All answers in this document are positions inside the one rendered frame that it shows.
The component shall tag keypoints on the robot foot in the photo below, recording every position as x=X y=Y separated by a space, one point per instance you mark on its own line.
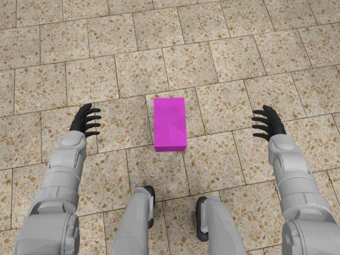
x=152 y=192
x=202 y=236

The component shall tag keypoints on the robot left forearm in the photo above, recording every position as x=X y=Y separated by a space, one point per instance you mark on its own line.
x=59 y=189

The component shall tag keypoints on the right robot foot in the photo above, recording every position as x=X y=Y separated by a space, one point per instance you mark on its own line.
x=202 y=236

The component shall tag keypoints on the robot right hand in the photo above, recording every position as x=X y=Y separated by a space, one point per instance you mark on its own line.
x=274 y=125

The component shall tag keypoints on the robot right upper arm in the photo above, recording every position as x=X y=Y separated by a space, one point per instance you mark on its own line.
x=307 y=237

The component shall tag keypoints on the robot left hand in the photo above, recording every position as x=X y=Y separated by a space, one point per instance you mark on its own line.
x=81 y=118

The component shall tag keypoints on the robot right forearm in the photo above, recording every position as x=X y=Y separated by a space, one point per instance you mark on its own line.
x=300 y=196

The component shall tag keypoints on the carton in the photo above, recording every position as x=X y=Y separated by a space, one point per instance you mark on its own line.
x=169 y=124

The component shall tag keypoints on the robot left upper arm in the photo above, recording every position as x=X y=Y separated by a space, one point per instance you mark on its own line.
x=50 y=234

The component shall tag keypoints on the left robot foot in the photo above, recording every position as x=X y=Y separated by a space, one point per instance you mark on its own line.
x=152 y=192

